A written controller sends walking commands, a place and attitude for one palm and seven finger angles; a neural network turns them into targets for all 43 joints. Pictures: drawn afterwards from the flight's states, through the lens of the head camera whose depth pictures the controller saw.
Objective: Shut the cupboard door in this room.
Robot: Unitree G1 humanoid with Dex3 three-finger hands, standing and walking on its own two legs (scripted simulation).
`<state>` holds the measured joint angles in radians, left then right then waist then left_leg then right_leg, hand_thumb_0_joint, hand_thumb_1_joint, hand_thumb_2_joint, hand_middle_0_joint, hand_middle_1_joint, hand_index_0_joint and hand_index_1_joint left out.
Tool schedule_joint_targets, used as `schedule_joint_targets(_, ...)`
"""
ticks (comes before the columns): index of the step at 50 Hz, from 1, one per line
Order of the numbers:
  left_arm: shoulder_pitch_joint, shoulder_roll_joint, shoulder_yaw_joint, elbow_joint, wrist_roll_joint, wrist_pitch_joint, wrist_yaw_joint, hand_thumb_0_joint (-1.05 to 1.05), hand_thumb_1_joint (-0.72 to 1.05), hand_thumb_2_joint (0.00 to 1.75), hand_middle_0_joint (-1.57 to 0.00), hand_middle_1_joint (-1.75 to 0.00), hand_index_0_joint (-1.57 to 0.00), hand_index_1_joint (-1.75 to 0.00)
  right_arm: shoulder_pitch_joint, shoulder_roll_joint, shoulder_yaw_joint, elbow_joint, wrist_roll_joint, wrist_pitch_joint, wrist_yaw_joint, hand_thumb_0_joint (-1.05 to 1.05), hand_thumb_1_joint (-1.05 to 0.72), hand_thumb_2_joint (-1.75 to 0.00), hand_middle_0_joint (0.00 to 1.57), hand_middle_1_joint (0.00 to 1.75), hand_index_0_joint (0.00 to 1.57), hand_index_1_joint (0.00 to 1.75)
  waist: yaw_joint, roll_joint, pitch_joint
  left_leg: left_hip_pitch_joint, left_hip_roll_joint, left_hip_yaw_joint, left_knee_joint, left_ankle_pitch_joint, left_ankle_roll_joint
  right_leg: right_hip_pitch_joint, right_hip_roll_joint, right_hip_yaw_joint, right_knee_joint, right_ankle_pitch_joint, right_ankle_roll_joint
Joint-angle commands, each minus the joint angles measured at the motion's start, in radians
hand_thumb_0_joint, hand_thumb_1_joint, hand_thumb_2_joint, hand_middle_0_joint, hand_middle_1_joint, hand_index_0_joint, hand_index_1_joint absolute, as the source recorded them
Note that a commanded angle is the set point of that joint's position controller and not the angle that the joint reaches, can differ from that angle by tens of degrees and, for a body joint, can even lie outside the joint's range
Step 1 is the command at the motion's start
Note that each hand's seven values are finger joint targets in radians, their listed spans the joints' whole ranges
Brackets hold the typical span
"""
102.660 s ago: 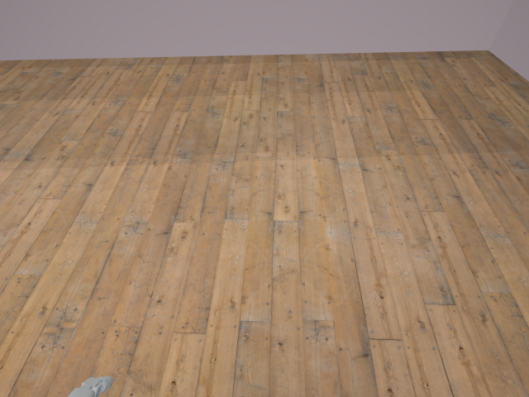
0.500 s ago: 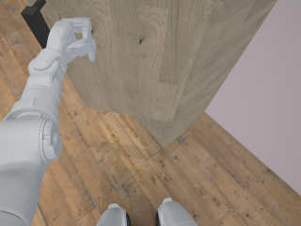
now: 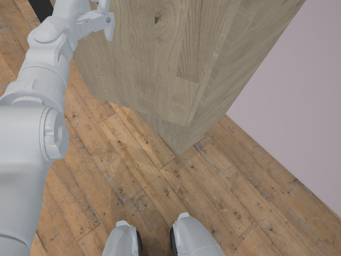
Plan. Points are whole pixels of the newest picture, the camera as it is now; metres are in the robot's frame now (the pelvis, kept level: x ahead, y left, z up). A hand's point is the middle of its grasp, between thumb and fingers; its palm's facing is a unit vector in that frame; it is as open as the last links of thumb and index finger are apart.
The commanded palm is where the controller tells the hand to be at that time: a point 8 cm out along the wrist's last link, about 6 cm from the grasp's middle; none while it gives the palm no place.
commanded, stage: pull the fist back off the door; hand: left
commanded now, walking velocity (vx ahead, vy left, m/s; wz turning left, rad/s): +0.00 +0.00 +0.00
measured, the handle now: out of the picture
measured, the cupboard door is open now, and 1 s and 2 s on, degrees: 29 22 22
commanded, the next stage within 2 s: draw the hand back to the body in 0.96 s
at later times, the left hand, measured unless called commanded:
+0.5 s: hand (121, 22) +0.57 +0.01 +0.14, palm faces -0.02 -1.00 -0.01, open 3.1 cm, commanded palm +0.53 +0.08 +0.15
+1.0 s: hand (126, 47) +0.49 +0.01 +0.15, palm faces -0.08 -0.99 -0.07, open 3.1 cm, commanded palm +0.48 +0.08 +0.15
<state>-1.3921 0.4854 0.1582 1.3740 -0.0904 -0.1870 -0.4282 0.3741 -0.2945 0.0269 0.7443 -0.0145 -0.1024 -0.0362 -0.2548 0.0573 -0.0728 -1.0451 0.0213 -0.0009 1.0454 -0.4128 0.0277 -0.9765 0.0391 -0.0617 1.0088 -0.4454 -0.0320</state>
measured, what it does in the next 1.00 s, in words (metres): stands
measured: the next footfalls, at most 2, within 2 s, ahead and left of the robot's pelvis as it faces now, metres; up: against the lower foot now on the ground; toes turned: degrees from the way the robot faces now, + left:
none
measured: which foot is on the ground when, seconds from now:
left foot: down 0.00-1.00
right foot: down 0.00-1.00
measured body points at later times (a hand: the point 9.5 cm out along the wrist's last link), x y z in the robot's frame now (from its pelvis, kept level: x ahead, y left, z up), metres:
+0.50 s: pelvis +0.01 -0.01 +0.02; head +0.13 -0.03 +0.45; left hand +0.56 +0.07 +0.14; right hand -0.04 -0.25 -0.11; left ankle +0.04 +0.10 -0.66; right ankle +0.01 -0.10 -0.66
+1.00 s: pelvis +0.02 -0.01 +0.03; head +0.09 -0.02 +0.48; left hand +0.49 +0.06 +0.15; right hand +0.07 -0.27 -0.10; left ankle +0.04 +0.10 -0.66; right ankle +0.01 -0.10 -0.66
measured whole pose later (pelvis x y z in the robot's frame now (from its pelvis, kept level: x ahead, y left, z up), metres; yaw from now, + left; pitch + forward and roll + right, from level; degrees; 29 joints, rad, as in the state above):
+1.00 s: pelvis +0.02 -0.01 +0.03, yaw +0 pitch +14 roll +0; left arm -0.91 0.10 0.09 1.08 -0.02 -0.38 0.13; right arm 0.32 -0.26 -0.02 0.68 -0.01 -0.03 0.05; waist -0.13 0.05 -0.11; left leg -0.74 0.01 0.02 0.87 -0.38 0.01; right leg -0.70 0.03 -0.03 0.87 -0.43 -0.04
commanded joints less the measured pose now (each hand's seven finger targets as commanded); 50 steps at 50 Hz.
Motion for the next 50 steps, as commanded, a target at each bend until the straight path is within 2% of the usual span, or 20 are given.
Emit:
schedule_joint_targets(1, -0.637, 0.123, 0.031, -0.215, -0.01, -0.042, -0.015, 0.0, 0.9, 0.9, -1.3, -1.5, -1.3, -1.5, 0.223, -0.184, -0.063, -0.02, 0.002, -0.012, -0.014, 0.0, -0.9, -0.9, 0.2, 0.3, 0.2, 0.3, -0.082, 0.092, -0.589, 0.56, -0.008, -0.08, -0.036, 0.353, 0.036, 0.067, 0.026, 0.025, -0.139, 0.309, 0.011)
schedule_joint_targets(4, -0.656, 0.106, 0.019, -0.228, -0.005, -0.044, -0.019, 0.0, 0.9, 0.9, -1.3, -1.5, -1.3, -1.5, 0.229, -0.183, -0.065, -0.015, -0.002, -0.015, -0.013, 0.0, -0.9, -0.9, 0.2, 0.3, 0.2, 0.3, -0.087, 0.114, -0.609, 0.599, -0.006, -0.085, -0.028, 0.387, 0.034, 0.036, 0.029, 0.019, -0.132, 0.315, 0.008)
schedule_joint_targets(5, -0.66, 0.144, 0.216, -0.249, -0.069, -0.015, 0.181, 0.0, 0.9, 0.9, -1.3, -1.5, -1.3, -1.5, 0.285, -0.142, -0.052, -0.053, 0.0, -0.02, 0.011, 0.0, -0.9, -0.9, 0.2, 0.3, 0.2, 0.3, -0.042, 0.164, -0.627, 0.535, 0.012, -0.098, -0.042, 0.359, 0.015, 0.072, 0.017, 0.038, -0.151, 0.3, 0.01)
schedule_joint_targets(6, -0.593, 0.099, 0.188, -0.212, -0.037, -0.002, 0.282, 0.0, 0.9, 0.9, -1.3, -1.5, -1.3, -1.5, 0.295, -0.141, -0.052, -0.058, -0.009, -0.02, 0.035, 0.0, -0.9, -0.9, 0.2, 0.3, 0.2, 0.3, -0.039, 0.141, -0.622, 0.524, 0.015, -0.11, -0.06, 0.366, 0.005, 0.087, 0.017, 0.034, -0.14, 0.299, 0.015)
schedule_joint_targets(8, -0.52, 0.018, 0.191, -0.213, -0.022, -0.004, 0.398, 0.0, 0.9, 0.9, -1.3, -1.5, -1.3, -1.5, 0.306, -0.138, -0.065, -0.066, -0.027, -0.012, 0.064, 0.0, -0.9, -0.9, 0.2, 0.3, 0.2, 0.3, -0.045, 0.068, -0.612, 0.526, 0.019, -0.112, -0.061, 0.396, 0.003, 0.079, 0.017, 0.022, -0.133, 0.316, 0.026)
schedule_joint_targets(9, -0.499, 0.017, 0.209, -0.231, -0.002, -0.017, 0.467, 0.0, 0.9, 0.9, -1.3, -1.5, -1.3, -1.5, 0.315, -0.14, -0.069, -0.073, -0.042, -0.005, 0.079, 0.0, -0.9, -0.9, 0.2, 0.3, 0.2, 0.3, -0.036, 0.053, -0.606, 0.499, 0.016, -0.1, -0.061, 0.389, 0.002, 0.098, 0.014, 0.022, -0.135, 0.326, 0.028)
schedule_joint_targets(11, -0.47, -0.034, 0.19, -0.301, 0.07, -0.076, 0.601, 0.0, 0.9, 0.9, -1.3, -1.5, -1.3, -1.5, 0.318, -0.125, -0.075, -0.086, -0.065, -0.002, 0.112, 0.0, -0.9, -0.9, 0.2, 0.3, 0.2, 0.3, -0.019, 0.061, -0.615, 0.481, 0.008, -0.08, -0.05, 0.4, 0.0, 0.107, 0.015, 0.025, -0.127, 0.354, 0.03)
schedule_joint_targets(13, -0.446, -0.038, 0.142, -0.341, 0.165, -0.143, 0.656, 0.0, 0.9, 0.9, -1.3, -1.5, -1.3, -1.5, 0.332, -0.125, -0.086, -0.079, -0.081, 0.006, 0.138, 0.0, -0.9, -0.9, 0.2, 0.3, 0.2, 0.3, -0.019, 0.081, -0.633, 0.514, 0.007, -0.077, -0.046, 0.441, -0.003, 0.102, 0.016, 0.024, -0.115, 0.378, 0.026)
schedule_joint_targets(16, -0.411, -0.018, 0.101, -0.351, 0.212, -0.169, 0.624, 0.0, 0.9, 0.9, -1.3, -1.5, -1.3, -1.5, 0.337, -0.134, -0.1, -0.087, -0.072, 0.037, 0.148, 0.0, -0.9, -0.9, 0.2, 0.3, 0.2, 0.3, -0.015, 0.061, -0.638, 0.516, -0.007, -0.053, -0.077, 0.398, 0.004, 0.196, 0.017, 0.037, -0.147, 0.412, 0.022)
schedule_joint_targets(20, -0.385, 0.048, 0.163, -0.331, 0.131, -0.114, 0.551, 0.0, 0.9, 0.9, -1.3, -1.5, -1.3, -1.5, 0.316, -0.137, -0.095, -0.117, -0.038, 0.074, 0.118, 0.0, -0.9, -0.9, 0.2, 0.3, 0.2, 0.3, 0.009, -0.023, -0.624, 0.449, -0.031, -0.019, -0.142, 0.314, 0.014, 0.391, 0.017, 0.069, -0.216, 0.458, 0.029)
schedule_joint_targets(23, -0.353, 0.071, 0.221, -0.411, 0.068, -0.14, 0.538, 0.0, 0.9, 0.9, -1.3, -1.5, -1.3, -1.5, 0.292, -0.122, -0.088, -0.132, -0.027, 0.069, 0.101, 0.0, -0.9, -0.9, 0.2, 0.3, 0.2, 0.3, 0.05, -0.007, -0.638, 0.481, -0.035, -0.004, -0.172, 0.334, 0.012, 0.472, 0.016, 0.081, -0.237, 0.515, 0.031)
schedule_joint_targets(28, -0.112, -0.042, 0.144, -0.391, 0.084, -0.233, 0.533, 0.0, 0.9, 0.9, -1.3, -1.5, -1.3, -1.5, 0.262, -0.104, -0.091, -0.127, -0.024, 0.053, 0.108, 0.0, -0.9, -0.9, 0.2, 0.3, 0.2, 0.3, 0.073, -0.069, -0.494, 0.472, -0.034, 0.011, -0.198, 0.327, 0.012, 0.464, 0.014, 0.074, -0.253, 0.532, 0.032)
schedule_joint_targets(31, 0.012, -0.153, 0.045, -0.316, 0.092, -0.19, 0.508, 0.0, 0.9, 0.9, -1.3, -1.5, -1.3, -1.5, 0.245, -0.111, -0.1, -0.132, -0.012, 0.071, 0.115, 0.0, -0.9, -0.9, 0.2, 0.3, 0.2, 0.3, 0.061, -0.126, -0.377, 0.443, -0.041, 0.026, -0.225, 0.251, 0.016, 0.438, 0.007, 0.083, -0.299, 0.48, 0.041)
schedule_joint_targets(34, 0.009, -0.21, 0.009, -0.316, 0.045, -0.144, 0.482, 0.0, 0.9, 0.9, -1.3, -1.5, -1.3, -1.5, 0.213, -0.114, -0.101, -0.14, 0.005, 0.084, 0.104, 0.0, -0.9, -0.9, 0.2, 0.3, 0.2, 0.3, 0.062, -0.131, -0.327, 0.476, -0.045, 0.028, -0.254, 0.214, 0.014, 0.429, 0.002, 0.082, -0.339, 0.419, 0.039)
schedule_joint_targets(37, -0.079, -0.246, -0.011, -0.469, -0.011, -0.178, 0.486, 0.0, 0.9, 0.9, -1.3, -1.5, -1.3, -1.5, 0.17, -0.105, -0.099, -0.15, 0.012, 0.075, 0.09, 0.0, -0.9, -0.9, 0.2, 0.3, 0.2, 0.3, 0.072, -0.065, -0.367, 0.554, -0.048, 0.025, -0.259, 0.22, 0.014, 0.431, 0.002, 0.081, -0.346, 0.402, 0.032)
schedule_joint_targets(38, -0.118, -0.205, 0.021, -0.524, -0.018, -0.209, 0.498, 0.0, 0.9, 0.9, -1.3, -1.5, -1.3, -1.5, 0.16, -0.106, -0.101, -0.141, 0.011, 0.067, 0.085, 0.0, -0.9, -0.9, 0.2, 0.3, 0.2, 0.3, 0.078, -0.049, -0.417, 0.586, -0.045, 0.015, -0.254, 0.239, 0.011, 0.44, 0.002, 0.079, -0.333, 0.415, 0.03)
schedule_joint_targets(41, -0.16, -0.246, -0.035, -0.681, 0.0, -0.305, 0.53, 0.0, 0.9, 0.9, -1.3, -1.5, -1.3, -1.5, 0.123, -0.085, -0.101, -0.134, 0.005, 0.041, 0.083, 0.0, -0.9, -0.9, 0.2, 0.3, 0.2, 0.3, 0.083, 0.023, -0.518, 0.688, -0.036, 0.001, -0.231, 0.313, 0.006, 0.421, 0.004, 0.063, -0.281, 0.458, 0.023)
schedule_joint_targets(43, -0.123, -0.26, -0.064, -0.688, 0.035, -0.337, 0.55, 0.0, 0.9, 0.9, -1.3, -1.5, -1.3, -1.5, 0.118, -0.083, -0.104, -0.115, 0.004, 0.032, 0.085, 0.0, -0.9, -0.9, 0.2, 0.3, 0.2, 0.3, 0.084, 0.043, -0.528, 0.725, -0.026, -0.015, -0.217, 0.345, -0.001, 0.366, 0.005, 0.049, -0.25, 0.445, 0.021)
schedule_joint_targets(46, -0.043, -0.251, -0.066, -0.543, 0.076, -0.287, 0.575, 0.0, 0.9, 0.9, -1.3, -1.5, -1.3, -1.5, 0.112, -0.091, -0.102, -0.102, 0.005, 0.046, 0.088, 0.0, -0.9, -0.9, 0.2, 0.3, 0.2, 0.3, 0.075, -0.031, -0.436, 0.658, -0.026, -0.012, -0.234, 0.289, 0.0, 0.347, 0.002, 0.045, -0.264, 0.398, 0.026)
schedule_joint_targets(50, -0.002, -0.165, 0.031, -0.398, 0.053, -0.158, 0.589, 0.0, 0.9, 0.9, -1.3, -1.5, -1.3, -1.5, 0.103, -0.105, -0.089, -0.125, 0.016, 0.078, 0.071, 0.0, -0.9, -0.9, 0.2, 0.3, 0.2, 0.3, 0.085, -0.16, -0.37, 0.53, -0.04, 0.011, -0.277, 0.213, 0.011, 0.45, -0.007, 0.071, -0.317, 0.39, 0.041)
